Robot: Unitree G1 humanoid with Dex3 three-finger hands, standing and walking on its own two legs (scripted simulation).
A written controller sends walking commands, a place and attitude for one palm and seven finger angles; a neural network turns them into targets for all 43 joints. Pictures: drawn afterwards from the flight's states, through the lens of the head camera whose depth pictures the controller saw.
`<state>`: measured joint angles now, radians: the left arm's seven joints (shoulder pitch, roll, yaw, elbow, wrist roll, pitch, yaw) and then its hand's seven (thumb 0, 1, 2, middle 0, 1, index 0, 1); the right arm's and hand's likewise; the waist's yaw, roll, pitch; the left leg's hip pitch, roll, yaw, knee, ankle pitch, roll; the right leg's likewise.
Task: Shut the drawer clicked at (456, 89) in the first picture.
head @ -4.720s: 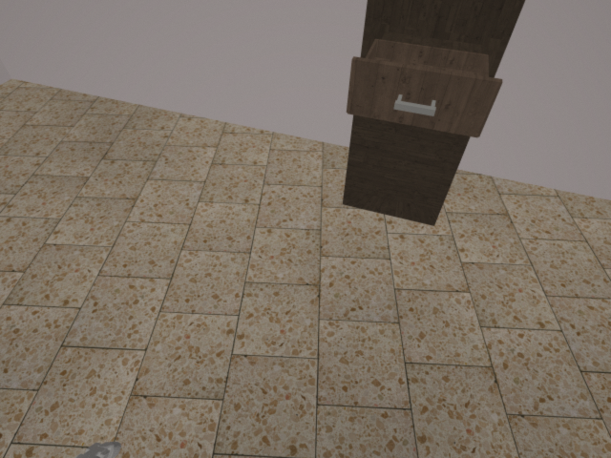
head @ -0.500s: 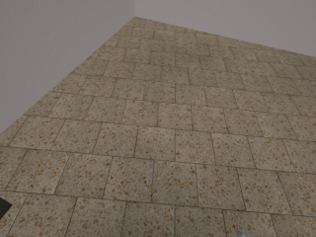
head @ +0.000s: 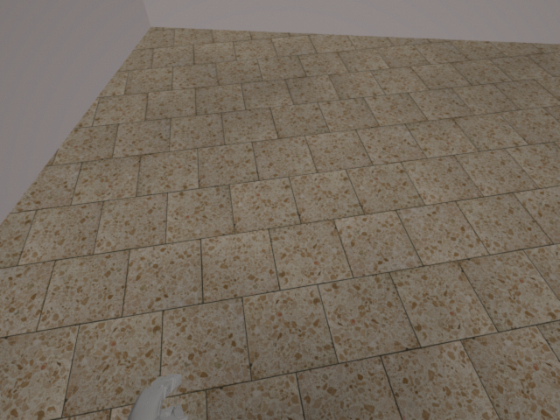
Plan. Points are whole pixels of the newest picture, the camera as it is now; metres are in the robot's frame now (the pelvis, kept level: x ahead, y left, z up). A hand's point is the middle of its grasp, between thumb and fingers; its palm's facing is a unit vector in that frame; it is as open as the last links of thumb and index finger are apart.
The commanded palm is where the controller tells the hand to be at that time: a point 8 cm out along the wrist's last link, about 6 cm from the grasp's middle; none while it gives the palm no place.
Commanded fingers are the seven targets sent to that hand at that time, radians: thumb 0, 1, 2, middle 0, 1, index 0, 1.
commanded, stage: turn to face it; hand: left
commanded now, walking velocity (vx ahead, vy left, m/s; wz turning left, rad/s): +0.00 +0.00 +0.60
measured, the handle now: out of the picture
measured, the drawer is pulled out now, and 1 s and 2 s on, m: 0.28 0.28 0.28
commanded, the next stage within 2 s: none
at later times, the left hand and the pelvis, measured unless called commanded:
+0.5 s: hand out of the picture +0.01 +0.27 -0.16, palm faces +0.30 -0.92 -0.26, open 7.4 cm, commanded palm none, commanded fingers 0.00 0.90 0.90 -0.20 -0.30 -0.20 -0.30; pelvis +0.00 +0.04 +0.01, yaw +15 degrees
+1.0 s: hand out of the picture -0.06 +0.16 -0.14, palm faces +0.56 -0.79 -0.27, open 7.4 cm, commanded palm none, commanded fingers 0.00 0.90 0.90 -0.20 -0.30 -0.20 -0.30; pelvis +0.00 -0.03 +0.01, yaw +35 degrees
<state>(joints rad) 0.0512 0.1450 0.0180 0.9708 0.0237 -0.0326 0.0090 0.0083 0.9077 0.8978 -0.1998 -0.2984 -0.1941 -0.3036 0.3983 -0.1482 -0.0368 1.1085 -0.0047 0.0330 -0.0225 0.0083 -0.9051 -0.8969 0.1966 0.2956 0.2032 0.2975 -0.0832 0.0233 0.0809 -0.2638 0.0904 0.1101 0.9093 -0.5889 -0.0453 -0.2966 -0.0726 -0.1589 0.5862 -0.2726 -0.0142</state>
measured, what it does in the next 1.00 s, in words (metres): steps on the spot, turning left: left foot, then right foot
